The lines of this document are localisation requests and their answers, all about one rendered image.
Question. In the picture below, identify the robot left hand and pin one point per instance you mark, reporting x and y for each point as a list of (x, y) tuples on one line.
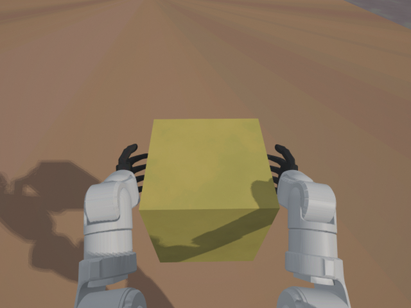
[(125, 163)]

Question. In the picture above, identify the left robot forearm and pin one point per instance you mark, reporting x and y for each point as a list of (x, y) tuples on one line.
[(107, 223)]

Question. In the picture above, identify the robot right hand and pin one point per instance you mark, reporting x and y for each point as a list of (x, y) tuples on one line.
[(288, 163)]

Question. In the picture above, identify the carton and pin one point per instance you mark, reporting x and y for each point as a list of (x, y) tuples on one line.
[(208, 194)]

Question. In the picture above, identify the robot left upper arm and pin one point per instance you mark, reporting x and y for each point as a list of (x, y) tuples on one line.
[(117, 298)]

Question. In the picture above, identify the robot right upper arm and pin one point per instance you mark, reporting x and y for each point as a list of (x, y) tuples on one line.
[(304, 297)]

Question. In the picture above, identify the right robot forearm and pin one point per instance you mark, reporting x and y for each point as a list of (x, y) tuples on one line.
[(312, 241)]

